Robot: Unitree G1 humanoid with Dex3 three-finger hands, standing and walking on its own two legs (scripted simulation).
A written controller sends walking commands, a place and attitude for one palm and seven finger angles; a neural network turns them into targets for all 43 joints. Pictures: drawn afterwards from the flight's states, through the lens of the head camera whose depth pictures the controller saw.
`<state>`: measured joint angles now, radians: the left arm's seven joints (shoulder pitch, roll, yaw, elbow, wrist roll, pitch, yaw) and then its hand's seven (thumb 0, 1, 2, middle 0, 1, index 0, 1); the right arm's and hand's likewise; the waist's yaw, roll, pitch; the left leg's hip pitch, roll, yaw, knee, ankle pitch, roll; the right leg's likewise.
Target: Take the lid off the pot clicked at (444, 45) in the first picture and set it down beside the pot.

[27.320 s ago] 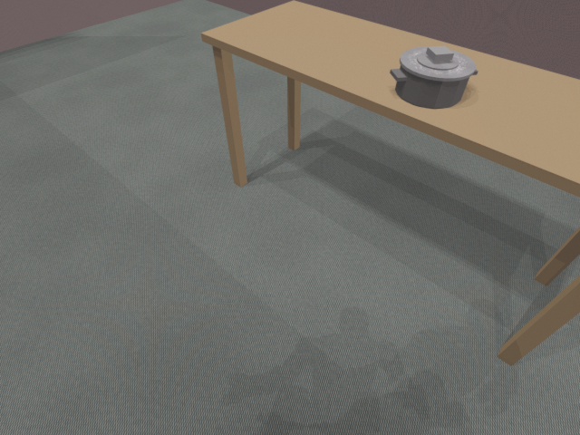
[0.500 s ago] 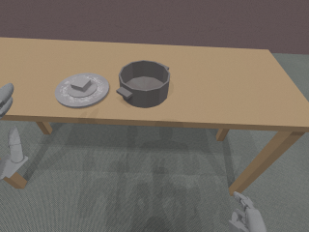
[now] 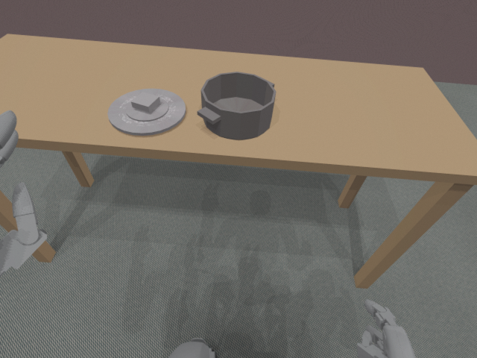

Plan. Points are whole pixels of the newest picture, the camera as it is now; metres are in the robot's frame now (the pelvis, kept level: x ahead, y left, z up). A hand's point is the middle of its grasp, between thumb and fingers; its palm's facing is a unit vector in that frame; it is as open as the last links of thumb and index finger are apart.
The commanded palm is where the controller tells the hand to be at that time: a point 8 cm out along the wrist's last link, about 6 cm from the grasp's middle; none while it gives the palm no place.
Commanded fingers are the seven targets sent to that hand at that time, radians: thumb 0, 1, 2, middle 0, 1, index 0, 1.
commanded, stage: step back with the hand held close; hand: left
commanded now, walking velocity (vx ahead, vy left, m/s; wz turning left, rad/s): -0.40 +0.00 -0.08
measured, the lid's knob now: (146, 101) +0.68 +0.27 +0.04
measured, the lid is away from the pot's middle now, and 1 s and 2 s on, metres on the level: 0.24 0.24 0.24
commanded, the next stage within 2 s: stop stepping back and stand still in 0.18 s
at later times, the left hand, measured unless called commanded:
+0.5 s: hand out of the picture +0.09 +0.26 +0.22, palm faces +0.32 -0.87 -0.37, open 7.4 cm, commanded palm +0.02 +0.31 +0.23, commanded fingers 0.00 0.90 0.90 -0.20 -0.30 -0.20 -0.30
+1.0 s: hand out of the picture +0.05 +0.27 +0.21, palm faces +0.28 -0.85 -0.45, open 7.4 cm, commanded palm -0.01 +0.33 +0.23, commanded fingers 0.00 0.90 0.90 -0.20 -0.30 -0.20 -0.30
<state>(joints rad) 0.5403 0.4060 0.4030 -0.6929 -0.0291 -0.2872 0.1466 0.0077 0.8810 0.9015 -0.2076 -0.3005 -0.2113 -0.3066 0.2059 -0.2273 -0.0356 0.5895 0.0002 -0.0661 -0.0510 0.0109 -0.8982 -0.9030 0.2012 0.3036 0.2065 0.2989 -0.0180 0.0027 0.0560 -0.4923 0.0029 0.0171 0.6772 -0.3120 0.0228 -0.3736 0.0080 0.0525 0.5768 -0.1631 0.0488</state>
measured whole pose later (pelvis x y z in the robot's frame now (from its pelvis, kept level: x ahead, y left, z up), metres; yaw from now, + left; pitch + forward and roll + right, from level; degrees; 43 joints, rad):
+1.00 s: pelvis -0.16 +0.06 +0.02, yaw -5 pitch -1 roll -1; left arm 0.63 0.44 0.41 -0.67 -0.05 -0.17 0.15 0.01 0.88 0.90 -0.20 -0.30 -0.21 -0.31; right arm 0.28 -0.16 0.03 0.61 0.00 -0.13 -0.04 0.01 -0.90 -0.90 0.20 0.30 0.20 0.30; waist -0.05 -0.04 -0.01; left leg -0.27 0.05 0.07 0.54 -0.25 0.00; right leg -0.30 0.02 -0.05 0.65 -0.41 -0.01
